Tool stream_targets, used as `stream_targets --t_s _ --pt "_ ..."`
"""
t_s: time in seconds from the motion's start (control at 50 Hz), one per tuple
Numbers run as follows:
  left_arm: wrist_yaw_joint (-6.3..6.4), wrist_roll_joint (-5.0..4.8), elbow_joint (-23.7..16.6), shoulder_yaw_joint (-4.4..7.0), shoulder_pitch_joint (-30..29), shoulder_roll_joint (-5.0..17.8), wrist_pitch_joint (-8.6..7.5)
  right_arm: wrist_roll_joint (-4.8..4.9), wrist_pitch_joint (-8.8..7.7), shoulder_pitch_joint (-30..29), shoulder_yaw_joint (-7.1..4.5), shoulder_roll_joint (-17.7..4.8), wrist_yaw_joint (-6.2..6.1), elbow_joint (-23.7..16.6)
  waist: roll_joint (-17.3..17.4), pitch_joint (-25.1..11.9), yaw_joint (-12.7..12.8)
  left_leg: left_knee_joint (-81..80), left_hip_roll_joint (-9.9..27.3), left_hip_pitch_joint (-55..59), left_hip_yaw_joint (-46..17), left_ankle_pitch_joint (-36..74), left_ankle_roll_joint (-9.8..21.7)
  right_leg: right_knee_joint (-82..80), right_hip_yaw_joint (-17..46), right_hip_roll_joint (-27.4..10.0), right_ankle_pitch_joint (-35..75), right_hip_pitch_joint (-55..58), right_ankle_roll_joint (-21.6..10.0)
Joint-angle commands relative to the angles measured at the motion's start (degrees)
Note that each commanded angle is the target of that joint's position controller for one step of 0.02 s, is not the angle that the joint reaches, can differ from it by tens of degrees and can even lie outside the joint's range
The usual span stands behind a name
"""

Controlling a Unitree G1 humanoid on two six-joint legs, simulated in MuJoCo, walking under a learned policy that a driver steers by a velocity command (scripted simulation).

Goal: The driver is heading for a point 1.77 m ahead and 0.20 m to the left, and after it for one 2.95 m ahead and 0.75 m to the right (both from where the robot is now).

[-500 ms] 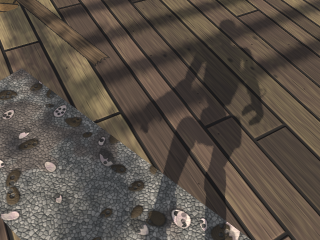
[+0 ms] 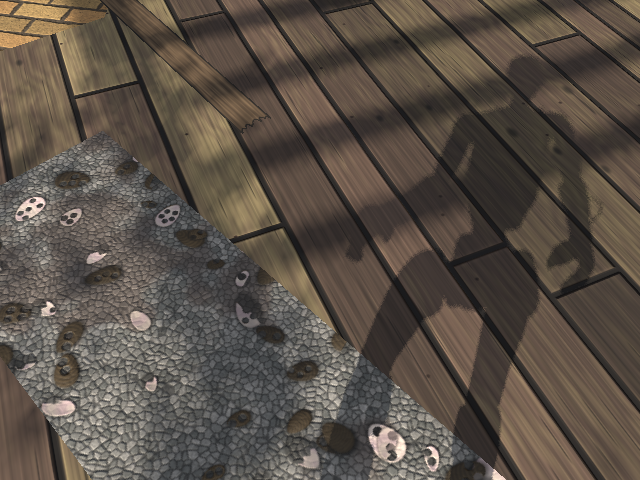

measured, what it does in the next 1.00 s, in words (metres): steps on the spot: left foot, then right foot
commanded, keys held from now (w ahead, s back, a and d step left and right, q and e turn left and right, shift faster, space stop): q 0.48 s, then no key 0.08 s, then e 0.24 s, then w+e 0.20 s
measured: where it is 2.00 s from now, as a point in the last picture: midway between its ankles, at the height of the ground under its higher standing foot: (351, 447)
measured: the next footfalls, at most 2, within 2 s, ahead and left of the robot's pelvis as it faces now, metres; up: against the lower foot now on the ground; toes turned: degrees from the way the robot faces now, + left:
left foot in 0.10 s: +0.03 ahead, +0.12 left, +0.00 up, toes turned +7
right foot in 0.66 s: +0.10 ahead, -0.09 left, +0.00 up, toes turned +24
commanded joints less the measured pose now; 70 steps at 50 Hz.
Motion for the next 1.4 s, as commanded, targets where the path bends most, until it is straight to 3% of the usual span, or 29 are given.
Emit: stream_targets --t_s 0.02,0.08,0.1,0.12,0.14,0.16,0.2,0.28,0.5,0.62,0.64,0.68,0.7,0.76,0.8,0.84,0.88,0.94,0.98,1.0,1.02,1.06,1.2,1.28,1.32,1.34,1.36,1.38,1.4 --pt "0.00 -0.44 -3.22 3.17 -2.69 10.37 -0.35 0.16 -0.28 -1.27 -0.67 -3.70 0.89 -5.47 -7.57 -6.59 1.19 -5.97 1.03 0.57 0.68 3.69 0.54 -5.77 9.66 -16.46 30.00 5.87 -12.01" --pt "-0.06 -1.93 -1.87 3.28 -2.60 10.51 -0.06 -0.08 -0.19 3.32 -1.41 -4.52 1.42 -5.08 -6.29 -7.79 -1.37 -21.03 -2.18 9.87 3.64 15.84 3.97 1.44 5.38 -14.56 21.70 2.59 -7.17" --pt "-0.31 -1.40 -0.44 2.89 1.09 8.50 -0.22 -0.55 -0.38 4.33 -2.48 -7.71 0.73 -5.22 1.36 -7.34 -0.68 -27.08 -0.34 15.66 -2.62 28.55 6.51 10.15 0.73 -10.55 10.17 -3.35 -2.37" --pt "-0.52 2.00 -2.86 1.58 0.25 5.00 -0.30 -0.65 -0.90 5.17 -4.22 -15.93 -0.48 -7.10 19.86 -6.52 0.53 -29.44 15.87 23.82 -26.38 52.62 15.40 28.90 -3.01 -1.28 -20.47 -21.36 4.72" --pt "0.09 0.84 -4.61 2.00 -6.12 6.82 -0.51 -3.30 -2.44 6.77 -3.47 -14.89 0.43 -8.22 13.66 -10.65 -4.23 -32.23 20.98 19.68 -34.35 49.37 24.81 39.17 8.16 2.63 -26.59 -24.06 4.83" --pt "0.37 -0.66 -4.34 2.60 -6.50 8.59 -0.32 -3.30 -3.75 4.51 -2.97 -13.30 0.80 -8.30 7.84 -8.39 -2.94 -33.07 18.62 18.86 -29.56 43.31 23.80 42.56 10.43 1.17 -22.56 -25.65 4.02" --pt "1.09 -0.41 -2.42 3.24 -4.53 9.45 -0.09 -1.00 -4.31 -0.53 -2.19 -10.04 0.04 -8.60 3.67 -5.46 -0.31 -32.64 13.21 17.85 -23.34 34.52 17.89 39.62 11.46 -0.74 -12.49 -26.66 3.34" --pt "0.74 -0.65 -1.03 3.29 -1.22 8.29 -0.39 -0.90 -3.66 -1.16 -1.24 -8.26 -1.33 -9.92 5.33 -7.72 0.92 -33.12 9.24 17.79 -19.64 37.13 16.69 37.47 11.37 1.09 -3.62 -22.26 5.10" --pt "-0.06 -0.95 -1.15 2.87 -2.66 7.81 -2.16 -1.03 -2.01 -1.67 -2.12 -9.82 -1.68 -11.30 8.04 -6.10 -0.88 -31.53 7.07 15.11 -27.21 25.94 17.26 15.97 13.02 2.73 -3.85 -16.19 6.72" --pt "-1.87 -0.97 0.35 1.87 1.62 6.30 -3.32 -1.12 -1.38 -4.75 0.02 -5.21 -1.34 -10.89 7.31 -9.39 0.77 -26.05 6.22 13.78 -26.16 37.21 15.09 0.50 10.31 1.15 2.32 -2.81 4.22" --pt "-2.28 -0.22 0.78 1.16 2.38 4.85 -3.61 -1.14 -1.58 -3.90 1.01 -2.81 -1.30 -9.86 6.02 -9.07 1.72 -26.39 4.58 11.73 -24.60 33.37 12.56 -9.04 10.92 0.22 12.47 3.02 3.15" --pt "-2.10 1.13 -0.81 1.07 -1.45 9.81 -3.66 -3.92 -2.75 4.70 1.34 -2.00 -0.96 -7.41 -6.91 -8.37 -5.35 -21.53 -3.72 8.81 -15.24 10.70 6.35 -7.71 22.75 -9.63 31.69 6.13 -3.02" --pt "-2.22 1.10 -0.48 0.43 -3.94 8.16 -3.59 -4.07 -2.93 4.26 1.10 -2.91 -0.99 -7.18 -9.17 -6.63 -5.82 -24.72 -3.68 11.77 -12.58 9.06 3.85 -8.47 24.48 -11.26 23.30 -0.67 -8.08" --pt "-2.52 -0.42 0.17 0.96 -1.83 10.33 -3.84 -2.92 -2.77 -3.09 0.02 -5.77 -1.79 -7.29 -8.24 -3.82 -0.95 -23.95 -4.26 12.24 -10.81 16.24 3.41 -9.02 23.16 -5.56 10.07 -2.19 -4.61" --pt "-1.99 -1.01 0.25 1.26 -0.80 11.65 -3.83 -2.57 -2.75 -2.89 -0.02 -5.16 -2.20 -7.67 -9.06 -3.83 -0.63 -23.30 -4.42 10.80 -9.66 16.71 3.34 -8.30 25.82 -6.12 12.25 -1.29 -5.47" --pt "-1.17 -1.39 0.27 0.77 0.45 9.94 -3.05 -2.48 -3.40 -2.19 0.30 -3.02 -2.13 -7.55 -8.98 -5.91 -0.31 -22.51 -6.01 9.88 -6.71 8.84 3.24 -8.64 27.89 -5.18 -0.70 -0.20 -6.73" --pt "-0.59 -1.65 0.06 0.95 2.13 10.43 -2.18 -1.81 -4.59 -2.69 0.27 -1.82 -1.69 -7.75 -8.46 -3.34 0.34 -20.97 -6.52 6.78 -4.77 3.32 3.78 -10.57 31.95 -5.42 -17.34 -2.17 -8.54" --pt "-0.29 -1.81 -2.01 1.00 -0.11 10.07 -1.88 -1.08 -7.29 0.55 -0.23 -1.91 -0.92 -6.88 -6.94 -1.18 -1.92 -25.72 -3.81 11.88 -6.88 4.27 6.04 -8.25 32.78 -3.26 -21.06 -9.05 -8.19" --pt "-0.52 -2.23 -5.34 -0.14 -4.44 5.70 -2.57 -1.27 -8.43 8.95 -1.85 -6.86 -0.91 -4.65 4.84 -1.43 -4.96 -36.38 7.14 25.43 -23.40 -5.87 12.09 9.51 19.74 5.53 -15.54 -24.45 -2.87" --pt "-0.89 -2.36 -7.19 -0.24 -5.96 5.83 -3.30 -1.49 -8.66 11.13 -2.84 -10.24 -0.49 -3.53 11.36 1.79 -5.05 -41.23 17.27 28.07 -37.11 -5.21 17.63 20.04 15.78 6.24 -16.56 -34.15 -1.82" --pt "-1.14 -2.22 -7.04 0.52 -4.86 8.16 -3.87 -1.65 -8.84 10.06 -2.42 -8.20 -0.73 -3.81 7.75 3.30 -3.65 -39.79 20.28 27.81 -37.24 1.40 19.71 28.09 16.53 2.06 -16.28 -38.04 -1.26" --pt "-2.07 -2.58 -5.78 0.58 -2.66 7.50 -4.15 -1.22 -8.57 9.28 -1.71 -5.47 -1.40 -4.25 3.86 1.49 -3.08 -39.52 16.87 31.27 -27.66 8.35 16.97 32.75 15.92 -0.59 -9.55 -40.50 -0.66" --pt "-5.73 -2.19 -9.94 -1.60 -9.63 2.78 -4.64 -0.83 -7.52 9.34 -1.72 -7.91 -1.42 -3.25 4.62 1.59 -5.27 -42.15 10.02 21.66 -4.08 27.61 12.91 17.80 6.26 -2.48 7.37 -28.68 2.12" --pt "-6.06 -2.20 -10.95 -0.43 -8.72 5.95 -4.39 0.03 -7.40 10.26 -2.34 -10.58 -0.95 -2.04 6.38 0.44 -2.81 -38.22 11.98 20.95 0.78 42.77 10.95 10.50 2.22 1.02 7.29 -18.00 -1.49" --pt "-5.58 -2.04 -8.94 1.81 0.76 9.57 -3.84 0.24 -7.05 9.84 -2.47 -11.17 -1.19 -1.91 6.27 -6.12 3.64 -23.50 11.01 20.21 5.70 62.47 8.46 6.90 -0.16 5.30 7.65 -3.50 -5.06" --pt "-4.72 -2.29 -6.54 3.64 9.90 12.50 -3.24 -0.11 -7.25 10.75 -1.98 -10.10 -1.48 -2.43 5.04 -10.75 7.98 -11.41 9.25 13.25 7.13 61.52 6.69 6.19 1.25 6.73 7.91 10.35 -7.16" --pt "-3.36 -2.85 -5.04 4.82 18.11 16.57 -2.39 -2.45 -7.73 11.94 -0.27 -5.32 -1.44 -4.26 -5.33 -15.78 9.58 8.24 5.78 -2.30 6.80 24.79 4.10 5.50 18.01 -3.93 5.94 26.44 -10.92" --pt "-3.59 -2.00 -6.95 4.70 16.36 21.11 -3.25 -2.31 -9.34 15.59 1.49 -0.74 -0.86 -7.90 -15.39 -26.27 4.30 24.77 -4.50 -18.34 -3.36 -6.70 2.08 -7.17 56.08 -18.17 -13.69 36.27 -21.68" --pt "-3.94 -1.84 -6.94 3.66 15.80 15.53 -4.14 0.19 -10.46 7.17 -0.07 -7.68 -0.46 -8.40 -6.63 -21.70 8.59 28.68 -1.92 -24.17 -9.69 -1.46 2.67 -13.70 56.19 -17.34 -19.97 32.28 -19.50"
